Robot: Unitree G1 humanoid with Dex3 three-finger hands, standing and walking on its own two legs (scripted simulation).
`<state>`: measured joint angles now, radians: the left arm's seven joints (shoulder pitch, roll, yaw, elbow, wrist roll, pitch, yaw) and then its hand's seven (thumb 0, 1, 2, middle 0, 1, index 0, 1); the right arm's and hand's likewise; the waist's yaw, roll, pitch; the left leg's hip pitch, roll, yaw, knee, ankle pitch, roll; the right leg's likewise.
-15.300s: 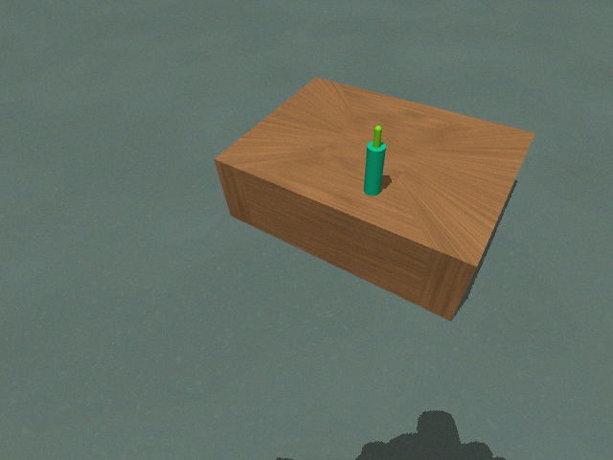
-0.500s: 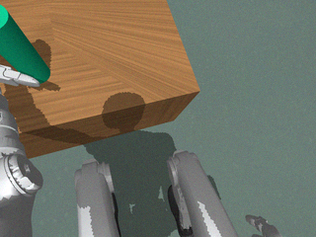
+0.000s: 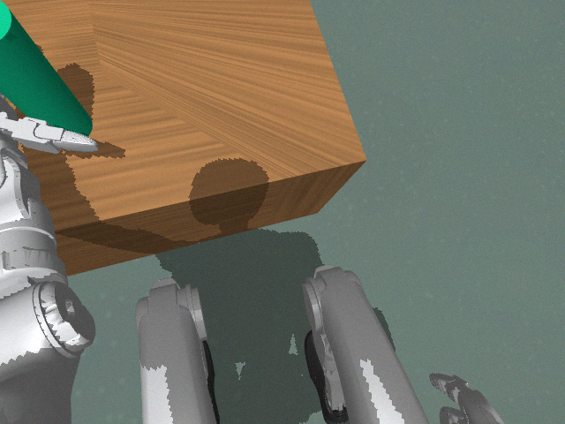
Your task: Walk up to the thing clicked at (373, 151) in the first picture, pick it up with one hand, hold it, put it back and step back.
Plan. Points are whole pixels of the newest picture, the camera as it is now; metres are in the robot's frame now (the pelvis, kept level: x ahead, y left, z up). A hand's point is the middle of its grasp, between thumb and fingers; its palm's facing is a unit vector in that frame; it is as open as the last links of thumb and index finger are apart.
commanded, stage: close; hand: left
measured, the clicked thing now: (14, 64) +0.54 +0.29 +0.03
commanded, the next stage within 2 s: settle in 0.60 s
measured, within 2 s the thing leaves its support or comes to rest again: leaves its support in 1.18 s
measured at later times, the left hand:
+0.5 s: hand (40, 90) +0.53 +0.28 +0.00, palm faces +0.28 -0.96 +0.00, open 11.3 cm
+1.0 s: hand (42, 90) +0.53 +0.28 +0.00, palm faces +0.26 -0.97 -0.03, open 8.1 cm
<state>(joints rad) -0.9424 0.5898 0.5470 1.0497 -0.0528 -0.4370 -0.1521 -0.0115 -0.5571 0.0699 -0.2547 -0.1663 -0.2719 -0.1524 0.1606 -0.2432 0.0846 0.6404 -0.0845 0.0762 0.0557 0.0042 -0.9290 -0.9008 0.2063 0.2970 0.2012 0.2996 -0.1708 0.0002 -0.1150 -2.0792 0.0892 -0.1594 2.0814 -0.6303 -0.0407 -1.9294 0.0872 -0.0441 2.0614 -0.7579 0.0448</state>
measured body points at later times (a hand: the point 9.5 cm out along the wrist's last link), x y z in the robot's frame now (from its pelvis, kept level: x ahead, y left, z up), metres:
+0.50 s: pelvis -0.01 +0.00 -0.01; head +0.22 +0.07 +0.37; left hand +0.51 +0.33 +0.00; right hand +0.07 -0.26 -0.13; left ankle +0.08 +0.15 -0.39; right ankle +0.07 -0.13 -0.39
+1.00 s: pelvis -0.01 +0.00 -0.01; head +0.22 +0.07 +0.37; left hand +0.51 +0.33 +0.00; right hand +0.08 -0.26 -0.13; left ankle +0.08 +0.15 -0.39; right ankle +0.07 -0.13 -0.39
